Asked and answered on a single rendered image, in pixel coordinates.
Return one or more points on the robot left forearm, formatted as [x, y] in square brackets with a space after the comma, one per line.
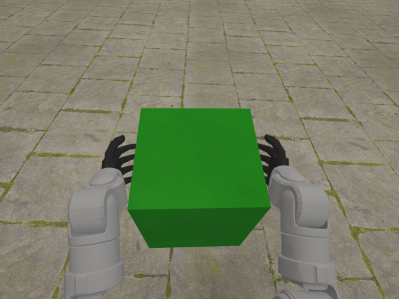
[95, 265]

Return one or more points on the robot left hand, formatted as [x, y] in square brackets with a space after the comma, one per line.
[113, 153]

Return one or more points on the robot right hand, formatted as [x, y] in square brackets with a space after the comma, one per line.
[277, 156]

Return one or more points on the carton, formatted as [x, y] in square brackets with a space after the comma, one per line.
[197, 178]

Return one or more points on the robot right forearm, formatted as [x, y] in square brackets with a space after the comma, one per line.
[305, 227]

